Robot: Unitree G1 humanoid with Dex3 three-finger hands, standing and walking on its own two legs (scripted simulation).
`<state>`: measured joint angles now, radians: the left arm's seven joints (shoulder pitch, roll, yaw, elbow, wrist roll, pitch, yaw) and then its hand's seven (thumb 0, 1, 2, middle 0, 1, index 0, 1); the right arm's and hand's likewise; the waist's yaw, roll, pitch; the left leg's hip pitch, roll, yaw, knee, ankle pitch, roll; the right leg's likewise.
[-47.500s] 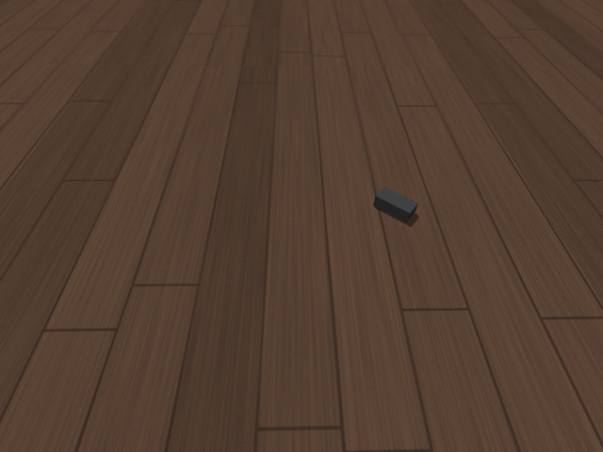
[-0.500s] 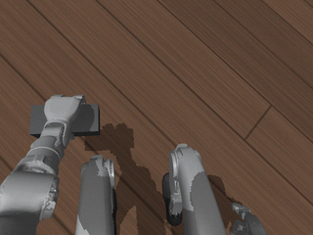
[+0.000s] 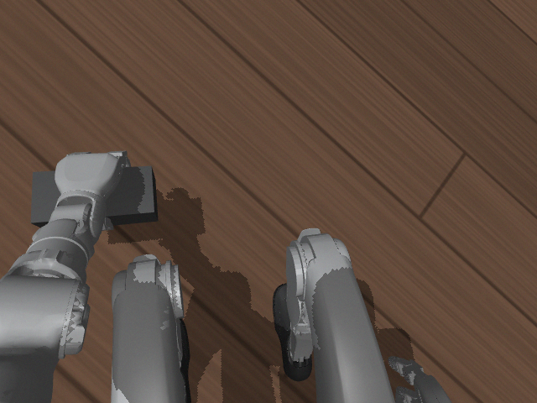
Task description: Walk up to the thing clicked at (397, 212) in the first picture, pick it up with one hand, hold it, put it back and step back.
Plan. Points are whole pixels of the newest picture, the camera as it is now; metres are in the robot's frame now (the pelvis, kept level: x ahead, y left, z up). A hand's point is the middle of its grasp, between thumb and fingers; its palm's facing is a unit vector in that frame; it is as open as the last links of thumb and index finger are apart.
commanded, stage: crouch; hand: left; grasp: from above
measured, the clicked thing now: (100, 198) +0.44 +0.22 -0.22
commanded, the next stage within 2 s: lower in 0.28 s
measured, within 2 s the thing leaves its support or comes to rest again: neither
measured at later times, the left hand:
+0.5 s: hand (105, 192) +0.45 +0.21 -0.22, palm faces -0.50 -0.02 -0.86, open 11.3 cm
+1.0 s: hand (120, 193) +0.46 +0.20 -0.28, palm faces -0.48 -0.03 -0.88, open 11.3 cm
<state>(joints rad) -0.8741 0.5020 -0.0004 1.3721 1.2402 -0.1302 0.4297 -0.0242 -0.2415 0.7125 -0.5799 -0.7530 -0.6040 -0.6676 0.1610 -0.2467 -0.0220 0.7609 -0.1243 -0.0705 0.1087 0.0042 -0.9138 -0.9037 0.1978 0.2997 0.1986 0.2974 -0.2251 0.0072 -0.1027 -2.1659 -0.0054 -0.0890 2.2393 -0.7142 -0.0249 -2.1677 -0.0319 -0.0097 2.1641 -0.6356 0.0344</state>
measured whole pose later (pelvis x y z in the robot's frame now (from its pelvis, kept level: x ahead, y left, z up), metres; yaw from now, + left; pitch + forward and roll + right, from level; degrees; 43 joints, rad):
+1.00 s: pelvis +0.00 +0.00 -0.07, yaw -3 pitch +34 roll -8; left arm -1.02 0.63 0.07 1.66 1.30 -0.14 0.60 -0.02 -0.24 0.71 -0.58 -0.75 -0.60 -0.66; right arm 0.13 -0.27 0.07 0.79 -0.23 -0.15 0.23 0.00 -0.90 -0.90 0.20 0.30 0.20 0.30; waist -0.32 -0.01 0.01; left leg -2.34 -0.01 -0.14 2.48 -0.75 -0.03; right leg -2.32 -0.01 -0.04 2.36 -0.64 0.05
